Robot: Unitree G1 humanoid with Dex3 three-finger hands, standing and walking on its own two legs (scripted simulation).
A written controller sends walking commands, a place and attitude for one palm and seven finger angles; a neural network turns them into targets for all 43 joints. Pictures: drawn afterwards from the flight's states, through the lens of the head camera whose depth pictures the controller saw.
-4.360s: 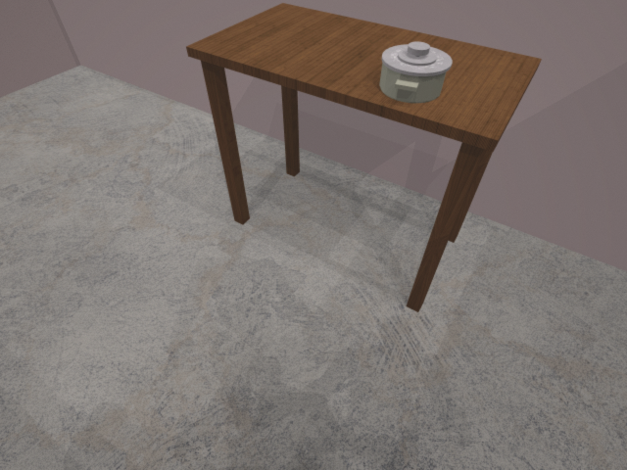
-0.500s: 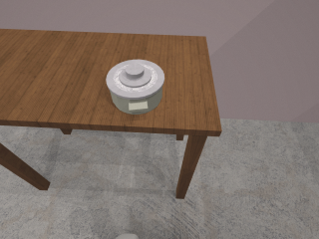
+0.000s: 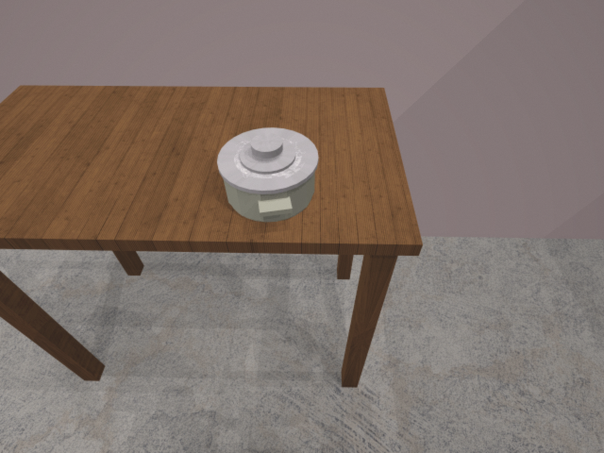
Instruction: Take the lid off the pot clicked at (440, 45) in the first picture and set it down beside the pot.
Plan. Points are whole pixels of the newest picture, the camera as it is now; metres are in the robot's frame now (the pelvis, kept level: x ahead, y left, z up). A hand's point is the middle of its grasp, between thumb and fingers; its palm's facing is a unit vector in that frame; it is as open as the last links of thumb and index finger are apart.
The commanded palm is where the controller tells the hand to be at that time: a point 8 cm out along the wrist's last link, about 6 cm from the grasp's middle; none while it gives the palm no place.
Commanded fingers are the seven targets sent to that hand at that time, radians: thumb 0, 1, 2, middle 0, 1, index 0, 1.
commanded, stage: look again from close up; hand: left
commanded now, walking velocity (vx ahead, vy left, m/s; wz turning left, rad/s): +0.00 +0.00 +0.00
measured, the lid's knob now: (266, 145) +0.56 +0.10 +0.11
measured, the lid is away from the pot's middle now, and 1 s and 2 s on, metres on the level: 0.00 0.00 0.00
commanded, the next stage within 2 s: shuffle to correct the standing spot in 0.78 s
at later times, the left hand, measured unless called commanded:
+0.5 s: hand out of the picture +0.03 +0.19 -0.18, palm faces +0.01 -0.98 -0.21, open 7.4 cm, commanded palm none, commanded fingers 0.00 0.90 0.90 -0.20 -0.30 -0.20 -0.30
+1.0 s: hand out of the picture +0.01 +0.19 -0.19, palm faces +0.01 -0.98 -0.18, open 7.4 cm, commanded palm none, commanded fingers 0.00 0.90 0.90 -0.20 -0.30 -0.20 -0.30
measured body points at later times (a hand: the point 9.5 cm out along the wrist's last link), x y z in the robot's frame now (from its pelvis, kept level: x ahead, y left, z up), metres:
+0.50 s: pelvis +0.00 +0.01 -0.01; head +0.01 +0.02 +0.44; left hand +0.03 +0.24 -0.17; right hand +0.02 -0.22 -0.16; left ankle +0.01 +0.10 -0.74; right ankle -0.03 -0.11 -0.74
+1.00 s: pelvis +0.02 +0.01 -0.01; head +0.03 +0.03 +0.44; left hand +0.01 +0.24 -0.17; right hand +0.05 -0.22 -0.15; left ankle +0.01 +0.10 -0.74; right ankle -0.03 -0.11 -0.74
